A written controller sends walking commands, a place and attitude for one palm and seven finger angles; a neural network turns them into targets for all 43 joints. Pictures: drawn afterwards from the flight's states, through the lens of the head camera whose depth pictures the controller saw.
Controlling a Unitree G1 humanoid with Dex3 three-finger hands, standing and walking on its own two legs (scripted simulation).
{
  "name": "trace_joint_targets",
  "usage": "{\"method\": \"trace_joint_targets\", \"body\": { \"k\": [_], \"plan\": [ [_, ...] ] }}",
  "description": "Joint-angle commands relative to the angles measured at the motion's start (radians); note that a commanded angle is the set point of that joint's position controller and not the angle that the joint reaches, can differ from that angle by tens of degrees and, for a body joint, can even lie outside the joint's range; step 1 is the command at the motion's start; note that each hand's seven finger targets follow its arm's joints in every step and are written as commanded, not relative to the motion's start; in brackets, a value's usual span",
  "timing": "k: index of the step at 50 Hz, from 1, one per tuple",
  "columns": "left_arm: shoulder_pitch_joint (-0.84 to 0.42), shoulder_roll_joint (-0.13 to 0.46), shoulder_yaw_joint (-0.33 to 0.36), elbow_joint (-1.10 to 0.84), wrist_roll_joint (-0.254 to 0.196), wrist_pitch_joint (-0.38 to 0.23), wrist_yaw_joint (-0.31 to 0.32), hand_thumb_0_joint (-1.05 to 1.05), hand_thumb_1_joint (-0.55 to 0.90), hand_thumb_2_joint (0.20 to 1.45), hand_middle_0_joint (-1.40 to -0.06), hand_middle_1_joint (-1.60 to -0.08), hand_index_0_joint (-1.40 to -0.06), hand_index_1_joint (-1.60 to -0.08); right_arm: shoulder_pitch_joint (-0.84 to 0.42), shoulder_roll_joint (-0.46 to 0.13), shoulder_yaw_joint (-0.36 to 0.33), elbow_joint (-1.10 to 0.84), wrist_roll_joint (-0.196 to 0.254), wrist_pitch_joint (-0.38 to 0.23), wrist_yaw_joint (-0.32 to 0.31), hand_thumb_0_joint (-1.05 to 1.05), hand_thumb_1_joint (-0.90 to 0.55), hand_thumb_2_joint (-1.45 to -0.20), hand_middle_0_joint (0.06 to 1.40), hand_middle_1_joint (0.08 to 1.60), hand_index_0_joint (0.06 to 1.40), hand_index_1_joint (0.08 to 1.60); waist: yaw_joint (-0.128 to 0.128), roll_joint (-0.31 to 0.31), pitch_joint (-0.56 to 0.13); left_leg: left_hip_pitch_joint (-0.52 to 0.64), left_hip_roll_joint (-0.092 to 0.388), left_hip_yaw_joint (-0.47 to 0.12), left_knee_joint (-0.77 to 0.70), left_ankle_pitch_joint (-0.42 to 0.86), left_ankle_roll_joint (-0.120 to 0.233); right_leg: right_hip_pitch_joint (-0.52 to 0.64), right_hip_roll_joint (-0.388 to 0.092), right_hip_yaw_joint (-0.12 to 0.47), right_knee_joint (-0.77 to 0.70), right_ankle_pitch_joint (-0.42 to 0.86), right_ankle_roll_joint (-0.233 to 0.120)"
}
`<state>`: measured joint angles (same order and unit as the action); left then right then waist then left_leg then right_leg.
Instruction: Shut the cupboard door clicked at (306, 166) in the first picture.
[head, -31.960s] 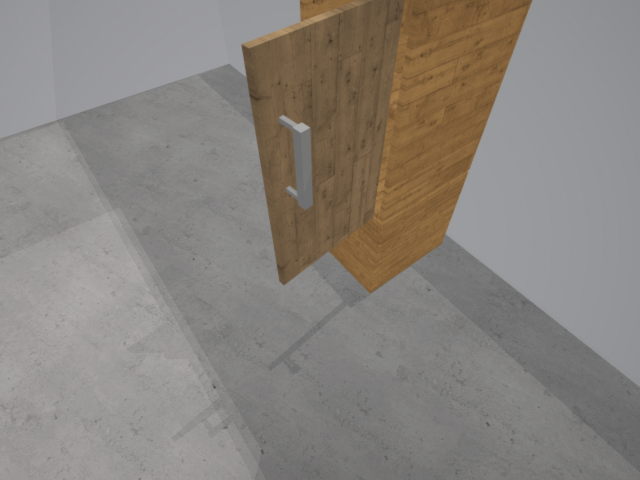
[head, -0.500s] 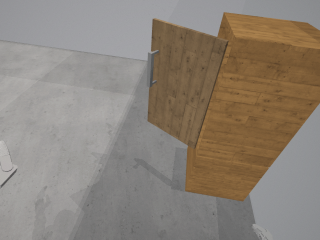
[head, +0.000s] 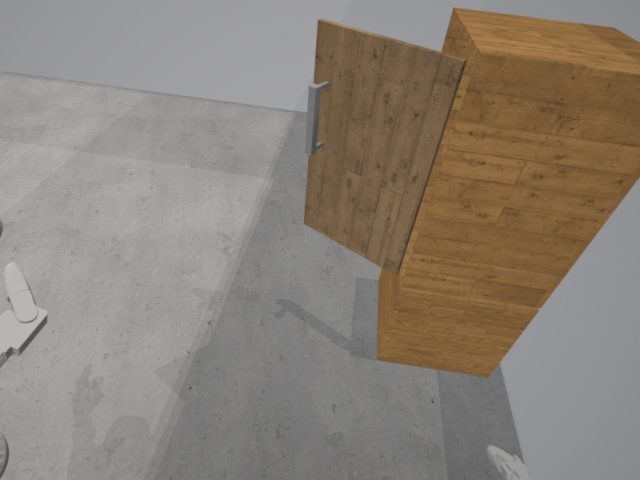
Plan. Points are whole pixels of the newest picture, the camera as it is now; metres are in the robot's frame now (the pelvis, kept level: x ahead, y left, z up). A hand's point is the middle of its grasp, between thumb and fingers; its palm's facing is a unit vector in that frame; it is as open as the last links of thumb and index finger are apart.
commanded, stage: stop stepping back and stand still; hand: left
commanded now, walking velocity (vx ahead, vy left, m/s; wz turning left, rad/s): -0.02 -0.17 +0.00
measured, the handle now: (317, 118) +0.92 +0.04 +0.05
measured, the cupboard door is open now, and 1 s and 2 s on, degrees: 60 60 60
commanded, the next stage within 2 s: let the arm hang, fingers relaxed in 0.14 s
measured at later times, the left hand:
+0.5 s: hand out of the picture +0.12 +0.16 -0.15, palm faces -0.04 -0.99 -0.15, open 7.4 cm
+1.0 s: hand out of the picture -0.01 +0.21 -0.15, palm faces +0.02 -0.97 -0.22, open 7.4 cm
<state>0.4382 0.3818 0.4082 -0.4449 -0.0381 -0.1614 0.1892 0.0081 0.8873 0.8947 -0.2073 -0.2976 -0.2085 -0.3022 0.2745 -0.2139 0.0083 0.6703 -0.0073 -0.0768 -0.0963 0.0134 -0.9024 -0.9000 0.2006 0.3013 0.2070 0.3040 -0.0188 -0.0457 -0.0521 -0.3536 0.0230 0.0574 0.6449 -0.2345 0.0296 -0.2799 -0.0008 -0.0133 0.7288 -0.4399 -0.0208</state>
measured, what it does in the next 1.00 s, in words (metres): stands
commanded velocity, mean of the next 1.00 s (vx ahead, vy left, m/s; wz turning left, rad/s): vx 0.00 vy -0.01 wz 0.00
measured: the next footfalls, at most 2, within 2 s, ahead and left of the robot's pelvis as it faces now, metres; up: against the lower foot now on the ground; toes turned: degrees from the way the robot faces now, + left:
none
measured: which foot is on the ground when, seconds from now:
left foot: down 0.00-1.00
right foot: down 0.00-1.00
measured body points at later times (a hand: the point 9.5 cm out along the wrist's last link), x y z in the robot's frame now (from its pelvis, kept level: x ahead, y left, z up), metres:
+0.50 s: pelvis +0.01 +0.00 +0.00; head +0.01 +0.02 +0.45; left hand +0.12 +0.22 -0.13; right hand +0.10 -0.25 -0.12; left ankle +0.06 +0.10 -0.72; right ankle +0.02 -0.10 -0.72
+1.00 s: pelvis +0.02 +0.02 +0.02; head +0.02 +0.02 +0.47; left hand -0.01 +0.26 -0.13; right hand +0.01 -0.21 -0.14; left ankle +0.06 +0.10 -0.72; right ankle +0.02 -0.10 -0.72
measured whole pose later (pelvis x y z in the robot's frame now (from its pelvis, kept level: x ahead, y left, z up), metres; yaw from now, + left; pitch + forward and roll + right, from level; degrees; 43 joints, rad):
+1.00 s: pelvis +0.02 +0.02 +0.02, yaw +0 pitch -2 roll -1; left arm 0.33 0.19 0.01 1.15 0.01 0.01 0.02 0.00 0.91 0.89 -0.20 -0.30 -0.20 -0.30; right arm 0.29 -0.16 0.00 1.11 -0.01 0.01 -0.02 0.00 -0.91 -0.90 0.20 0.30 0.20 0.30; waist -0.01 0.02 0.02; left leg -0.21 -0.01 0.08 0.40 -0.16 0.05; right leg -0.15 -0.01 -0.05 0.39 -0.21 0.00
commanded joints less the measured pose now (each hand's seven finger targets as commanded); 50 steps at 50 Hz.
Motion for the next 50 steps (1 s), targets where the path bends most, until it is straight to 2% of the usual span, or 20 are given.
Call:
{"method": "trace_joint_targets", "body": {
  "k": [1,2,4,6,8,11,12,13,14,15,17,18,21,23,25,28,30,34,40,50],
  "plan": [
    [-0.025,0.224,0.125,-0.307,0.003,-0.078,-0.005,0.000,0.900,0.900,-0.200,-0.300,-0.200,-0.300,-0.150,-0.095,-0.024,-0.178,-0.011,-0.079,0.014,0.000,-0.900,-0.900,0.200,0.300,0.200,0.300,-0.001,0.219,0.059,-0.007,0.303,-0.453,-0.497,-0.384,0.112,-0.103,-0.007,0.048,0.095,0.011,0.018],
    [-0.016,0.254,0.158,-0.330,0.005,-0.084,-0.006,0.000,0.900,0.900,-0.200,-0.300,-0.200,-0.300,-0.155,-0.097,-0.024,-0.175,-0.010,-0.084,0.019,0.000,-0.900,-0.900,0.200,0.300,0.200,0.300,0.010,0.229,0.029,-0.012,0.277,-0.370,-0.474,-0.338,0.092,-0.045,-0.002,0.026,0.020,0.028,0.020],
    [0.054,0.224,0.146,-0.308,0.005,-0.082,-0.007,0.000,0.900,0.900,-0.200,-0.300,-0.200,-0.300,-0.147,-0.102,-0.023,-0.181,-0.008,-0.078,0.025,0.000,-0.900,-0.900,0.200,0.300,0.200,0.300,0.016,0.250,0.010,-0.074,0.230,-0.230,-0.432,-0.321,0.049,0.108,0.021,-0.029,-0.148,0.087,0.021],
    [0.069,0.215,0.144,-0.275,0.008,-0.072,-0.009,0.000,0.900,0.900,-0.200,-0.300,-0.200,-0.300,-0.129,-0.108,-0.028,-0.190,-0.005,-0.069,0.029,0.000,-0.900,-0.900,0.200,0.300,0.200,0.300,0.008,0.234,0.006,-0.157,0.165,-0.147,-0.387,-0.357,0.012,0.220,0.028,-0.032,-0.244,0.120,0.011],
    [0.063,0.209,0.144,-0.230,0.004,-0.065,-0.009,0.000,0.900,0.900,-0.200,-0.300,-0.200,-0.300,-0.120,-0.102,-0.029,-0.193,-0.004,-0.061,0.028,0.000,-0.900,-0.900,0.200,0.300,0.200,0.300,0.000,0.181,0.010,-0.136,0.121,-0.114,-0.312,-0.300,-0.005,0.197,-0.008,0.024,-0.314,0.122,-0.011],
    [0.055,0.193,0.124,-0.191,-0.004,-0.052,-0.011,0.000,0.900,0.900,-0.200,-0.300,-0.200,-0.300,-0.111,-0.098,-0.037,-0.180,0.002,-0.051,0.027,0.000,-0.900,-0.900,0.200,0.300,0.200,0.300,0.004,0.013,0.012,-0.006,0.055,-0.060,-0.130,-0.185,-0.021,-0.013,-0.105,0.214,-0.442,-0.053,-0.056],
    [-0.012,-0.020,-0.338,0.521,0.058,0.063,-0.152,0.000,0.900,0.900,-0.200,-0.300,-0.200,-0.300,-0.158,-0.186,-0.082,0.019,0.006,-0.129,0.109,0.000,-0.900,-0.900,0.200,0.300,0.200,0.300,-0.051,0.007,0.055,0.032,0.102,-0.060,0.050,0.014,-0.029,-0.160,-0.193,0.106,-0.313,0.235,-0.067],
    [-0.003,-0.039,-0.294,0.547,0.066,0.149,-0.180,0.000,0.900,0.900,-0.200,-0.300,-0.200,-0.300,-0.082,-0.174,-0.073,0.019,0.004,-0.043,0.105,0.000,-0.900,-0.900,0.200,0.300,0.200,0.300,-0.036,0.039,0.001,0.083,0.093,-0.086,-0.001,0.104,-0.028,-0.155,-0.178,0.104,-0.257,0.391,-0.064],
    [-0.028,-0.057,-0.310,0.572,0.069,0.167,-0.187,0.000,0.900,0.900,-0.200,-0.300,-0.200,-0.300,-0.059,-0.154,-0.067,0.022,-0.004,-0.009,0.097,0.000,-0.900,-0.900,0.200,0.300,0.200,0.300,-0.022,-0.017,-0.011,0.071,0.095,-0.090,-0.009,0.136,-0.017,-0.138,-0.138,0.065,-0.225,0.389,-0.051],
    [-0.055,-0.058,-0.322,0.608,0.068,0.170,-0.192,0.000,0.900,0.900,-0.200,-0.300,-0.200,-0.300,-0.067,-0.160,-0.059,0.012,-0.008,0.010,0.091,0.000,-0.900,-0.900,0.200,0.300,0.200,0.300,-0.009,-0.092,0.003,0.043,0.093,-0.096,-0.002,0.138,-0.004,-0.126,-0.131,0.069,-0.223,0.398,-0.045],
    [-0.126,-0.023,-0.329,0.713,0.074,0.167,-0.190,0.000,0.900,0.900,-0.200,-0.300,-0.200,-0.300,-0.067,-0.157,-0.054,0.020,-0.016,0.034,0.090,0.000,-0.900,-0.900,0.200,0.300,0.200,0.300,-0.012,-0.206,0.005,0.036,0.053,-0.098,0.026,0.145,-0.002,-0.097,-0.158,0.095,-0.248,0.427,-0.072],
    [-0.147,-0.014,-0.331,0.769,0.072,0.167,-0.188,0.000,0.900,0.900,-0.200,-0.300,-0.200,-0.300,-0.065,-0.159,-0.050,0.028,-0.019,0.048,0.091,0.000,-0.900,-0.900,0.200,0.300,0.200,0.300,-0.014,-0.214,0.011,0.051,0.037,-0.096,0.019,0.133,-0.006,-0.097,-0.174,0.103,-0.261,0.407,-0.088],
    [-0.195,-0.023,-0.354,0.970,0.066,0.175,-0.175,0.000,0.900,0.900,-0.200,-0.300,-0.200,-0.300,-0.060,-0.135,-0.034,0.086,-0.029,0.076,0.093,0.000,-0.900,-0.900,0.200,0.300,0.200,0.300,-0.014,-0.095,0.030,0.093,0.051,-0.127,-0.082,0.142,-0.003,-0.101,-0.145,0.091,-0.290,0.205,-0.068],
    [-0.187,-0.030,-0.364,1.088,0.060,0.177,-0.170,0.000,0.900,0.900,-0.200,-0.300,-0.200,-0.300,-0.067,-0.144,-0.025,0.131,-0.030,0.071,0.092,0.000,-0.900,-0.900,0.200,0.300,0.200,0.300,0.006,0.124,0.028,0.036,0.104,-0.195,-0.216,0.141,0.016,0.007,-0.077,0.057,-0.253,0.154,-0.020],
    [-0.143,-0.042,-0.366,1.208,0.058,0.171,-0.169,0.000,0.900,0.900,-0.200,-0.300,-0.200,-0.300,-0.083,-0.132,-0.021,0.173,-0.025,0.070,0.086,0.000,-0.900,-0.900,0.200,0.300,0.200,0.300,0.029,0.189,0.015,-0.001,0.101,-0.190,-0.269,0.057,0.018,0.102,-0.071,0.059,-0.284,0.180,-0.015],
    [-0.116,-0.075,-0.350,1.298,0.061,0.157,-0.166,0.000,0.900,0.900,-0.200,-0.300,-0.200,-0.300,-0.042,-0.096,-0.029,0.220,-0.024,0.069,0.077,0.000,-0.900,-0.900,0.200,0.300,0.200,0.300,0.023,0.204,-0.032,0.056,0.079,-0.146,-0.255,0.042,0.004,0.135,-0.095,0.071,-0.350,0.225,-0.034],
    [-0.125,-0.071,-0.361,1.344,0.056,0.156,-0.168,0.000,0.900,0.900,-0.200,-0.300,-0.200,-0.300,-0.019,-0.085,-0.029,0.255,-0.020,0.073,0.075,0.000,-0.900,-0.900,0.200,0.300,0.200,0.300,0.016,0.202,-0.001,0.073,0.077,-0.137,-0.269,0.014,-0.003,0.113,-0.101,0.073,-0.383,0.205,-0.038],
    [-0.129,-0.067,-0.373,1.426,0.053,0.150,-0.168,0.000,0.900,0.900,-0.200,-0.300,-0.200,-0.300,0.023,-0.095,-0.034,0.309,-0.012,0.073,0.070,0.000,-0.900,-0.900,0.200,0.300,0.200,0.300,0.009,0.086,0.046,0.106,0.091,-0.136,-0.291,0.044,0.000,0.097,-0.102,0.068,-0.419,0.215,-0.034],
    [-0.104,-0.071,-0.384,1.516,0.050,0.150,-0.164,0.000,0.900,0.900,-0.200,-0.300,-0.200,-0.300,0.052,-0.091,-0.032,0.375,-0.007,0.074,0.066,0.000,-0.900,-0.900,0.200,0.300,0.200,0.300,0.007,0.027,0.104,0.129,0.091,-0.126,-0.328,0.004,0.005,0.067,-0.099,0.069,-0.443,0.174,-0.029],
    [-0.072,-0.097,-0.387,1.559,0.053,0.153,-0.158,0.000,0.900,0.900,-0.200,-0.300,-0.200,-0.300,0.064,-0.070,-0.030,0.421,-0.008,0.071,0.064,0.000,-0.900,-0.900,0.200,0.300,0.200,0.300,0.010,0.035,0.139,0.130,0.090,-0.129,-0.370,-0.041,0.012,0.045,-0.093,0.067,-0.427,0.169,-0.020]
  ]
}}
